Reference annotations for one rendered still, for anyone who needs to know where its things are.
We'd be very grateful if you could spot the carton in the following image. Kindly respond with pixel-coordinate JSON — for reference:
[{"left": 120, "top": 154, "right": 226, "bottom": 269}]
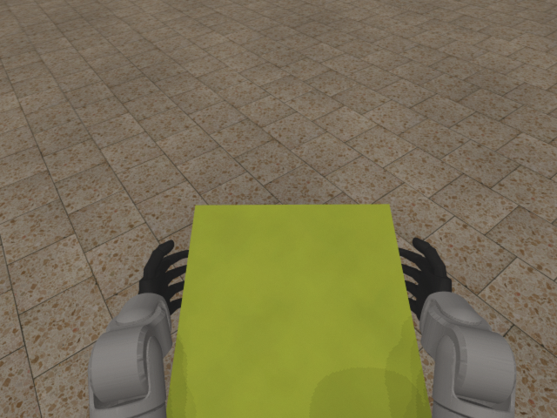
[{"left": 166, "top": 204, "right": 432, "bottom": 418}]

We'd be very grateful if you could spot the robot left forearm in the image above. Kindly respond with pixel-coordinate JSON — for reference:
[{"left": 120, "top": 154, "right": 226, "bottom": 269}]
[{"left": 88, "top": 293, "right": 172, "bottom": 418}]

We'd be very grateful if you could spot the robot right forearm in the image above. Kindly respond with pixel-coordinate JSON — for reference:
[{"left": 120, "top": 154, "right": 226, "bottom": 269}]
[{"left": 419, "top": 292, "right": 517, "bottom": 418}]

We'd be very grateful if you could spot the right robot hand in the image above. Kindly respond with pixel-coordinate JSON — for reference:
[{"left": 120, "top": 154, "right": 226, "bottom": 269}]
[{"left": 399, "top": 238, "right": 452, "bottom": 320}]

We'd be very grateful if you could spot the left robot hand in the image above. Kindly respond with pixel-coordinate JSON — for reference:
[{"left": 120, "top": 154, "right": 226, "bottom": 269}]
[{"left": 138, "top": 240, "right": 189, "bottom": 315}]

